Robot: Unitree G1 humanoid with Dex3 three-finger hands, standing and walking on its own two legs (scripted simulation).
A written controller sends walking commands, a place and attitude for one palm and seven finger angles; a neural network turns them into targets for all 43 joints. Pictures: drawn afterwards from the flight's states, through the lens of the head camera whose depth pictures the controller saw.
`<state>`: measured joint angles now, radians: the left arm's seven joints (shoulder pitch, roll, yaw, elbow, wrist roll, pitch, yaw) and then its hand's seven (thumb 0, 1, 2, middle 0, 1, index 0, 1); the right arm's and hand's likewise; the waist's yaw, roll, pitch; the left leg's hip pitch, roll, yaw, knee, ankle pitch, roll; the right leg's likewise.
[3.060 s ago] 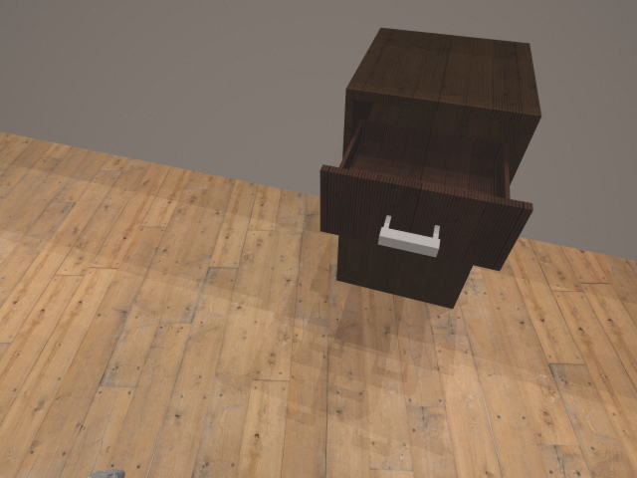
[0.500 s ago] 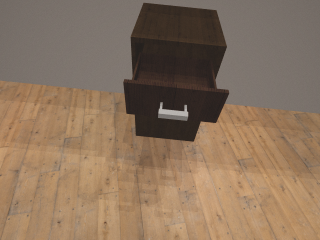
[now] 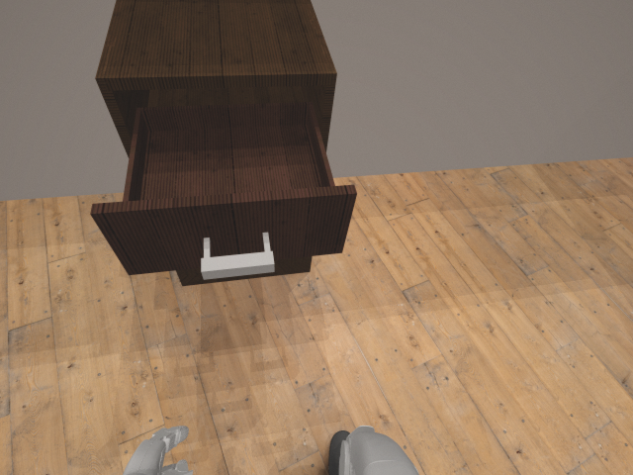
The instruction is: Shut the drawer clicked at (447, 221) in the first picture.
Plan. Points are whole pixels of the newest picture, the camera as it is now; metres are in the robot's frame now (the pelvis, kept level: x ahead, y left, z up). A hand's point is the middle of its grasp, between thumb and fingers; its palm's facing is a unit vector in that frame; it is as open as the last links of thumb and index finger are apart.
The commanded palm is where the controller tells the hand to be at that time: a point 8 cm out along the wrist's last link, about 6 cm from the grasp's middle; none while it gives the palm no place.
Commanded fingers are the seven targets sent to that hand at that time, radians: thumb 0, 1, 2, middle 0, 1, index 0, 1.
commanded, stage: take the last steps up to it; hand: left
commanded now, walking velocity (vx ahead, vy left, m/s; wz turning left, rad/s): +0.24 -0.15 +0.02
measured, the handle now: (237, 253) +0.46 +0.11 -0.09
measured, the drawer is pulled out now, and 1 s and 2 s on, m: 0.30 0.30 0.30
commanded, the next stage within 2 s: come to a stop and stand still in 0.24 s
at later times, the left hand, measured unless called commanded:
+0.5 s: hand out of the picture +0.13 +0.11 -0.19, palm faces +0.13 -0.98 -0.12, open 7.3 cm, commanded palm none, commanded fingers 0.00 0.90 0.90 -0.20 -0.30 -0.20 -0.30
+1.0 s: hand out of the picture +0.14 +0.13 -0.17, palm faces +0.07 -0.97 -0.23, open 7.4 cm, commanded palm none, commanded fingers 0.00 0.90 0.90 -0.20 -0.30 -0.20 -0.30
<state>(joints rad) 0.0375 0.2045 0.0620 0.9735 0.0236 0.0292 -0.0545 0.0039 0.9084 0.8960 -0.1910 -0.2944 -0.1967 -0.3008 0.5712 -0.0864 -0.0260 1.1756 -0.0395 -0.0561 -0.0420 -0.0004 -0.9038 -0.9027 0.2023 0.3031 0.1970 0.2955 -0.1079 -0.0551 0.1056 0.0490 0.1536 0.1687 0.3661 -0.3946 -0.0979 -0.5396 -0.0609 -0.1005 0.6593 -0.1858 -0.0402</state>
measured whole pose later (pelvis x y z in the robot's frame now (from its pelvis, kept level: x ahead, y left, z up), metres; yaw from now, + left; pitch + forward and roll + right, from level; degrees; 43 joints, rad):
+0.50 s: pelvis +0.13 -0.05 +0.00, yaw +2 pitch -3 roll -2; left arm 0.30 0.17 0.04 1.10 0.01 0.01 0.03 -0.01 0.92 0.90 -0.19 -0.29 -0.20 -0.30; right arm 0.19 -0.13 -0.01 1.04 -0.02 -0.03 -0.05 0.00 -0.94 -0.90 0.20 0.30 0.19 0.29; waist 0.03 -0.07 0.02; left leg -0.25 0.05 0.17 0.58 -0.28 0.07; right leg -0.17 0.02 -0.17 0.51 -0.29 -0.02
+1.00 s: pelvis +0.11 -0.06 +0.00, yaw +3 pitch -3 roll -1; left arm 0.30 0.16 0.02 1.00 0.02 0.01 0.05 0.00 0.90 0.90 -0.20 -0.30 -0.20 -0.30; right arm 0.30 -0.17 -0.03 1.00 -0.02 0.03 -0.01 -0.01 -0.92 -0.90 0.20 0.30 0.19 0.29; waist -0.03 0.02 0.01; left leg -0.30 0.02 0.13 0.61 -0.26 0.05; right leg -0.23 0.01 -0.18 0.56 -0.29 -0.07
